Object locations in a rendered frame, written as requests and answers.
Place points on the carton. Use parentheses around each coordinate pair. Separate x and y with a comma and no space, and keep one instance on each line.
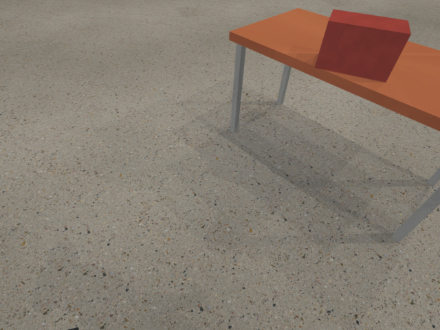
(362,45)

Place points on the table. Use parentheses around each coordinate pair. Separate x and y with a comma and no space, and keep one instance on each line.
(294,38)

